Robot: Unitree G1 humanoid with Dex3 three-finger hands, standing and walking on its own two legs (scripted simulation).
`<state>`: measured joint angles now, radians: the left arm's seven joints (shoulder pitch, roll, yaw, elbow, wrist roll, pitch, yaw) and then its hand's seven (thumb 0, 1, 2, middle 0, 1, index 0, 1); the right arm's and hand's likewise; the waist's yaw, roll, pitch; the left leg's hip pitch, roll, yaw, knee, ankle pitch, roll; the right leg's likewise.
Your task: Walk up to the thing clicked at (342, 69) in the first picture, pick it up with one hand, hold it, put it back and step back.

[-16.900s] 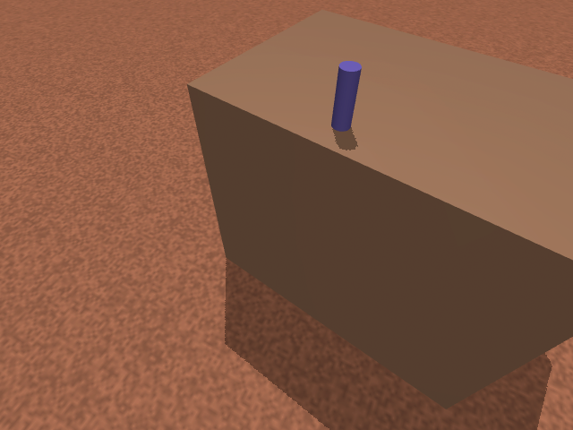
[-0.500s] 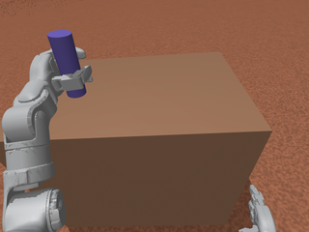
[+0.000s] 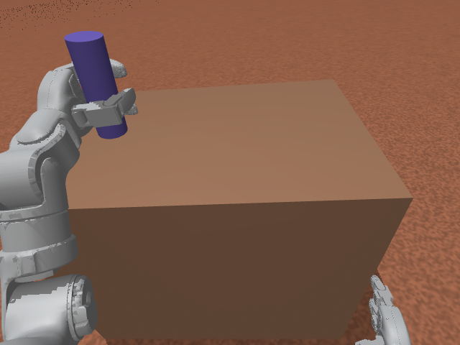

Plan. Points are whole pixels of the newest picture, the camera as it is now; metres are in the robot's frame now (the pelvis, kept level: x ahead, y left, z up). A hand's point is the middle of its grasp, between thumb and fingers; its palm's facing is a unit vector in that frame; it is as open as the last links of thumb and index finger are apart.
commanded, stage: hold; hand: left
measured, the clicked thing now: (100, 89) +0.34 +0.17 +0.33
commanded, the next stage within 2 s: none
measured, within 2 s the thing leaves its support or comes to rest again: neither
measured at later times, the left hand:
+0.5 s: hand (113, 97) +0.34 +0.16 +0.32, palm faces +0.10 -0.99 -0.01, open 6.2 cm
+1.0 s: hand (110, 94) +0.33 +0.16 +0.33, palm faces +0.09 -1.00 -0.01, open 6.2 cm
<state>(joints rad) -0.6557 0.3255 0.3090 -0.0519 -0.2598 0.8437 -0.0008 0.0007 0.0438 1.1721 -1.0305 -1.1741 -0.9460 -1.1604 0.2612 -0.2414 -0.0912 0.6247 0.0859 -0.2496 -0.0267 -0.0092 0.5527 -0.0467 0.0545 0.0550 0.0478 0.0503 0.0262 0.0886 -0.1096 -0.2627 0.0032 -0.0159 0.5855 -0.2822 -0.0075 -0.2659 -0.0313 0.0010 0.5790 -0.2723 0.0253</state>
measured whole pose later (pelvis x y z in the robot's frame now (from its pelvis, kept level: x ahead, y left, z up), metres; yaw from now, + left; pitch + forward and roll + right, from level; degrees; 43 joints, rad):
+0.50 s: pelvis +0.00 +0.00 +0.00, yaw +0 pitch -2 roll +0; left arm -0.66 0.32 0.31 -0.12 -0.28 0.93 0.01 0.00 0.04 1.18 -1.03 -1.17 -0.95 -1.16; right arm 0.25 -0.25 -0.10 0.64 0.10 -0.24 -0.01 -0.01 0.55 -0.05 0.05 0.05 0.05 0.05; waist 0.03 0.10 -0.12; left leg -0.27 0.00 -0.02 0.60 -0.29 -0.01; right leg -0.28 -0.03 0.00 0.60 -0.28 0.02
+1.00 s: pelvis -0.01 +0.00 +0.00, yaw +0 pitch -2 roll +0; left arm -0.69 0.34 0.31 -0.10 -0.28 0.94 0.01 0.00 0.04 1.18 -1.03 -1.17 -0.95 -1.17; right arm 0.25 -0.24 -0.10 0.65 0.10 -0.26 -0.02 -0.01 0.55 -0.05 0.05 0.05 0.05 0.05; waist 0.03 0.09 -0.12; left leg -0.28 0.00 -0.01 0.61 -0.28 -0.01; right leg -0.29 -0.04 0.00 0.61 -0.28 0.03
